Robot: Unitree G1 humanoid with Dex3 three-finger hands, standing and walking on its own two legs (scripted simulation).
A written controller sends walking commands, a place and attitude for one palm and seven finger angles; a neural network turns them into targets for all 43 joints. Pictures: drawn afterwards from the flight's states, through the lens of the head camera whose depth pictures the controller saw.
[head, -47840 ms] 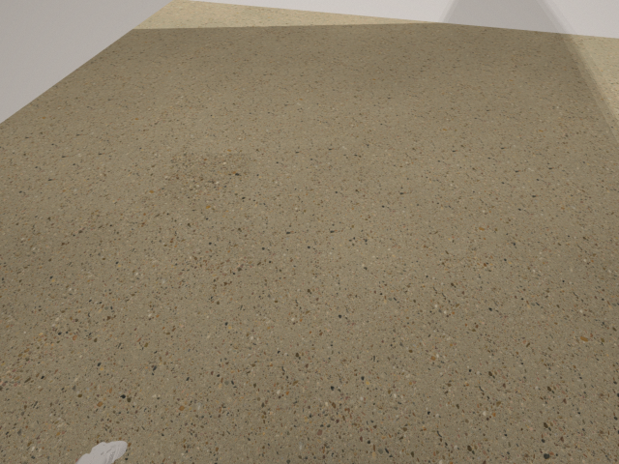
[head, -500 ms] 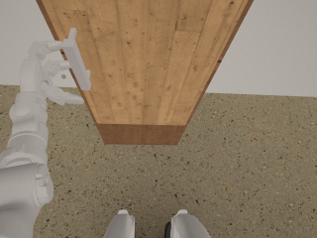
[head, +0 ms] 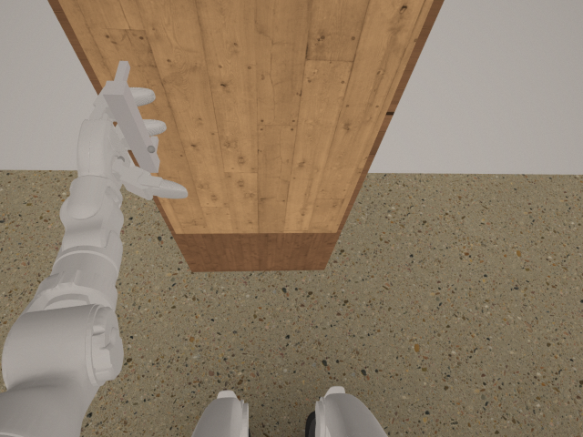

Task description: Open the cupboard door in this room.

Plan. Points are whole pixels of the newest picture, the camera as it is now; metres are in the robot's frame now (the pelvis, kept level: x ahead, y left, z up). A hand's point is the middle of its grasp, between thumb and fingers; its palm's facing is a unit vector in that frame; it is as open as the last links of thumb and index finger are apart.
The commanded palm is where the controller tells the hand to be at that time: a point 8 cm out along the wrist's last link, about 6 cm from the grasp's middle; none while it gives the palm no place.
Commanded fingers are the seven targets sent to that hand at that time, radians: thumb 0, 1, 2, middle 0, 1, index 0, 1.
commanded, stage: slide the fingers in behind the handle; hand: left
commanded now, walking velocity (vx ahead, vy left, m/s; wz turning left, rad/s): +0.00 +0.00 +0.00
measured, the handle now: (138, 121) +0.53 +0.20 +0.06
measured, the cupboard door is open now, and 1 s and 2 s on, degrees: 0 1 26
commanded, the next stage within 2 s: close the thumb around the handle in 0.40 s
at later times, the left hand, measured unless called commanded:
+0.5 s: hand (153, 148) +0.48 +0.17 +0.06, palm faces +0.03 -1.00 -0.02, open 14.2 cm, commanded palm +0.46 +0.20 +0.07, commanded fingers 0.00 -0.44 0.32 -0.30 -1.21 -0.30 -1.21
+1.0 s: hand (152, 151) +0.48 +0.17 +0.06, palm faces +0.03 -1.00 -0.02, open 7.8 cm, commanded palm +0.45 +0.21 +0.07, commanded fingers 0.00 0.90 0.90 -0.40 -1.35 -0.40 -1.35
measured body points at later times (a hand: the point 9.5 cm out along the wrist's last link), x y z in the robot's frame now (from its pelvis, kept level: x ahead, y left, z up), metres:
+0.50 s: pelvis +0.00 -0.01 +0.00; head +0.12 +0.00 +0.43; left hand +0.48 +0.23 +0.07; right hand +0.01 -0.28 -0.12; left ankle +0.00 +0.10 -0.67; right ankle +0.01 -0.12 -0.67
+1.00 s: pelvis +0.00 -0.01 +0.00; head +0.12 +0.00 +0.44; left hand +0.47 +0.23 +0.07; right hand +0.04 -0.27 -0.12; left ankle +0.00 +0.10 -0.67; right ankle +0.01 -0.12 -0.67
